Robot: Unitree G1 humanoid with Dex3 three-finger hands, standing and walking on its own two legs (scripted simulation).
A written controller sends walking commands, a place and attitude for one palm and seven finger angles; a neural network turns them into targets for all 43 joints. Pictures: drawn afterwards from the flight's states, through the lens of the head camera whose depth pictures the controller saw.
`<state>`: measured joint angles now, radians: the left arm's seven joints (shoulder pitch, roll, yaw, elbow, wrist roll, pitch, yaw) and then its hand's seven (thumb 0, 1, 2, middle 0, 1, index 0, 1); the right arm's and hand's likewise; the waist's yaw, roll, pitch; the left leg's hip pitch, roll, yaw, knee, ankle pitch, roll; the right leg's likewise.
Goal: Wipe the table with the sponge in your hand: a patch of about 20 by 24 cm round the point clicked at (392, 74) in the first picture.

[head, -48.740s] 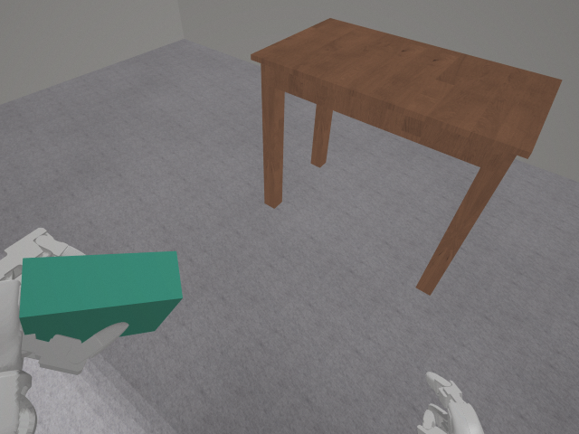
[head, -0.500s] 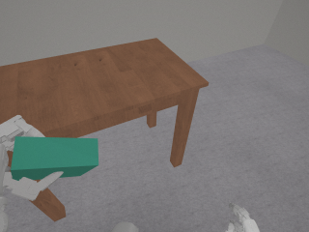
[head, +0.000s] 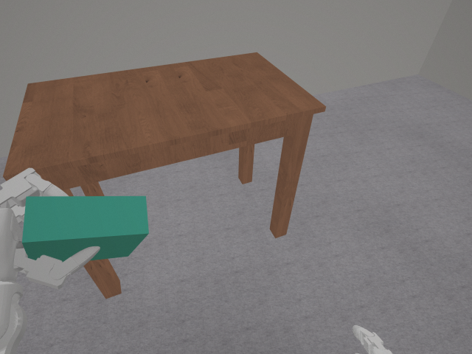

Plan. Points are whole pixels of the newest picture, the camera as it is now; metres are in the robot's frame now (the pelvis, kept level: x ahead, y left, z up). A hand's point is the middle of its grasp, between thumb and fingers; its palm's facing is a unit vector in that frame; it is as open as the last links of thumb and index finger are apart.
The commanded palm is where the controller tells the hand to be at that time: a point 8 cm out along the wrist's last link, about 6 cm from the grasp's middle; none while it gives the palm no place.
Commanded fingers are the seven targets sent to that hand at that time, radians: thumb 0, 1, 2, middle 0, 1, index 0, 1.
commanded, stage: stop stepping back and stand still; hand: left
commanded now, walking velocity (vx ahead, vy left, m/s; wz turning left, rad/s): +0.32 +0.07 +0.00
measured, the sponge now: (104, 231) +0.25 +0.20 +0.15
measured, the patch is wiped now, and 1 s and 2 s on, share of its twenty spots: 1.00 1.00 1.00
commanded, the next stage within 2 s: stand and wait in 1.32 s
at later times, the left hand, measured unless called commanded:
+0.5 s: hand (59, 275) +0.16 +0.21 +0.18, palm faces +0.25 -0.91 -0.32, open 9.3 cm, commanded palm +0.12 +0.27 +0.23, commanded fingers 0.00 0.10 1.30 -1.20 -1.60 -1.20 -1.60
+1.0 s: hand (15, 259) +0.18 +0.26 +0.19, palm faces +0.36 -0.86 -0.35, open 9.3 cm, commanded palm +0.14 +0.30 +0.23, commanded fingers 0.00 0.10 1.30 -1.20 -1.60 -1.20 -1.60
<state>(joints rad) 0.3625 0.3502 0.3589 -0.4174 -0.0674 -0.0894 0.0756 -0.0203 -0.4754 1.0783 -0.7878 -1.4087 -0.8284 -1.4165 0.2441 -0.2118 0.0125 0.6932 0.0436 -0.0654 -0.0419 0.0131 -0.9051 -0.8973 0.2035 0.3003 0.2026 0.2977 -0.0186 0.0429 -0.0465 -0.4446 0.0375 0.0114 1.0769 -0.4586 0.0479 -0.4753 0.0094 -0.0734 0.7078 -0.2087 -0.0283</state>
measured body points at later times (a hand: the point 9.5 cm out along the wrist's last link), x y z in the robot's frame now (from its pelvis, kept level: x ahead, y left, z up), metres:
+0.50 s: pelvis -0.06 +0.00 +0.02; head -0.07 +0.02 +0.47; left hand +0.14 +0.26 +0.20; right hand +0.07 -0.25 -0.06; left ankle -0.03 +0.09 -0.66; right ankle -0.05 -0.14 -0.70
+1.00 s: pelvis -0.04 +0.03 +0.03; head -0.05 +0.05 +0.47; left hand +0.15 +0.31 +0.21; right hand +0.10 -0.21 -0.05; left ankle -0.01 +0.12 -0.70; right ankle -0.01 -0.11 -0.70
